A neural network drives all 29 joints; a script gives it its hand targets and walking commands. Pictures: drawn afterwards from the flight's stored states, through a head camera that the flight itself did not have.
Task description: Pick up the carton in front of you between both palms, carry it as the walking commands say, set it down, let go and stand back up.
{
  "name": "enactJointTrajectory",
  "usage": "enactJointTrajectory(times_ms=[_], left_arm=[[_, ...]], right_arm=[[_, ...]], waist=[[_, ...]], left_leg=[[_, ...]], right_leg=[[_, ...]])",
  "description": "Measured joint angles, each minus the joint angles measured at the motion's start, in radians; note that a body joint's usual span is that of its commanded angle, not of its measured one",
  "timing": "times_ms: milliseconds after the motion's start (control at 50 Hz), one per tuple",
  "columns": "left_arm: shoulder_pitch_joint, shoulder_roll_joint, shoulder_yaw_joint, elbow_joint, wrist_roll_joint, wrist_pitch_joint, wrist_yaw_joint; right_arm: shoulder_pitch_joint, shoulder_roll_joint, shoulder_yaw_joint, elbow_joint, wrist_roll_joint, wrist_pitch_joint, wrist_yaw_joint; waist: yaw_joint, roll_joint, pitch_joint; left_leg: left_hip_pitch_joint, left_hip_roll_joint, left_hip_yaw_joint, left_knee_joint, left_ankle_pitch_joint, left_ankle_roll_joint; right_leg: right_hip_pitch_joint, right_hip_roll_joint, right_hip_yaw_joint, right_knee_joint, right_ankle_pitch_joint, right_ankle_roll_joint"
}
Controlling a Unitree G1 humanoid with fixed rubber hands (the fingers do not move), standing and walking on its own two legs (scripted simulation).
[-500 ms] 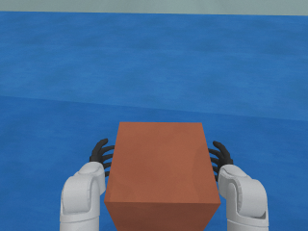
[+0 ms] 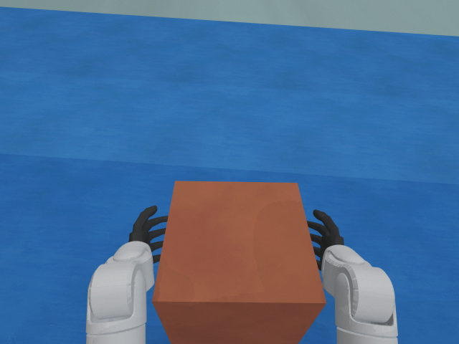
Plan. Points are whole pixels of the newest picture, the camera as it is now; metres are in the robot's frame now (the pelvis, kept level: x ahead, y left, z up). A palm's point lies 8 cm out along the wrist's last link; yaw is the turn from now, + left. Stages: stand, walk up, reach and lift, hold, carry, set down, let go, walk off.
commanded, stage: carry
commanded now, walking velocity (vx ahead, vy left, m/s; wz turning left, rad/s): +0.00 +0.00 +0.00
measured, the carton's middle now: (234, 271) +0.27 +0.00 -0.01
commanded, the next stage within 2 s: hold in 1.72 s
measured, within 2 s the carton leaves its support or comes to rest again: neither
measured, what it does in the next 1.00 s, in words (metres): walks ahead: right foot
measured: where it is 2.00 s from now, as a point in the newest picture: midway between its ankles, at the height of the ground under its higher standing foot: outside the picture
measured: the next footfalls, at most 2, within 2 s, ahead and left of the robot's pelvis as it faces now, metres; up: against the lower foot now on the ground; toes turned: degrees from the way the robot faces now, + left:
right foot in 0.26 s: +0.29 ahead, -0.11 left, +0.00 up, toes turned +9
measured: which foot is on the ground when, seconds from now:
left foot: down 0.00-1.00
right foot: up 0.00-0.24, down 0.26-1.00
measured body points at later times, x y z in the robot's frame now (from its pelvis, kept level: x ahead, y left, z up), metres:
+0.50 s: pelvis +0.22 -0.02 -0.01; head +0.22 -0.03 +0.44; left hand +0.49 +0.14 +0.08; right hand +0.50 -0.16 +0.07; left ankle +0.11 +0.09 -0.74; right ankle +0.26 -0.10 -0.74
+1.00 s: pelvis +0.22 +0.00 -0.01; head +0.20 -0.01 +0.44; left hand +0.49 +0.17 +0.05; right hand +0.51 -0.14 +0.04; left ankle +0.11 +0.09 -0.74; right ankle +0.26 -0.10 -0.74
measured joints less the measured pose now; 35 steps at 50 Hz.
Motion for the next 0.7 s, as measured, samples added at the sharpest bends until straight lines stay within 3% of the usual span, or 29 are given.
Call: enactJointTrajectory(times_ms=[160, 260, 280, 320, 360, 460, 700], left_arm=[[0.014, 0.001, -0.032, -0.054, -0.005, -0.04, 0.002], [0.011, 0.001, -0.024, -0.1, -0.015, -0.014, 0.005], [0.007, 0.0, -0.024, -0.095, -0.015, -0.01, 0.005], [-0.012, -0.002, -0.023, -0.055, -0.012, -0.009, 0.005], [-0.029, -0.005, -0.018, -0.011, -0.01, -0.006, 0.002], [-0.028, -0.005, -0.007, 0.019, -0.011, -0.009, -0.001], [-0.01, -0.002, -0.004, 0.028, -0.007, -0.018, -0.002]], right_arm=[[0.029, -0.004, 0.002, -0.075, 0.009, -0.037, 0.006], [0.019, -0.003, 0.011, -0.113, 0.005, -0.011, 0.007], [0.015, -0.003, 0.008, -0.111, 0.002, -0.004, 0.008], [-0.002, -0.002, -0.013, -0.092, -0.003, 0.013, 0.008], [-0.007, -0.001, -0.026, -0.071, -0.01, 0.026, 0.009], [-0.011, 0.0, -0.022, -0.043, -0.02, 0.029, 0.009], [-0.007, 0.0, -0.011, -0.007, -0.018, 0.01, 0.009]], waist=[[0.016, 0.004, 0.006], [0.025, 0.006, -0.022], [0.025, 0.015, -0.035], [0.023, 0.061, -0.046], [0.02, 0.077, -0.052], [0.015, 0.074, -0.047], [0.02, 0.041, -0.096]], left_leg=[[0.175, -0.002, -0.032, -0.113, -0.06, -0.031], [0.249, -0.003, -0.042, -0.02, -0.196, -0.07], [0.251, 0.002, -0.048, 0.023, -0.237, -0.079], [0.226, 0.034, -0.076, 0.119, -0.264, -0.097], [0.196, 0.036, -0.115, 0.169, -0.308, -0.107], [0.201, 0.034, -0.133, 0.043, -0.206, -0.107], [0.203, 0.023, -0.135, 0.097, -0.277, -0.11]], right_leg=[[-0.128, 0.004, -0.044, -0.441, 0.172, 0.019], [-0.021, 0.025, -0.113, -0.691, 0.4, 0.018], [0.014, 0.031, -0.124, -0.716, 0.374, -0.007], [0.032, 0.053, -0.144, -0.691, 0.266, -0.058], [0.04, 0.055, -0.153, -0.679, 0.229, -0.073], [0.072, 0.053, -0.15, -0.679, 0.195, -0.064], [0.054, 0.028, -0.146, -0.58, 0.105, -0.043]])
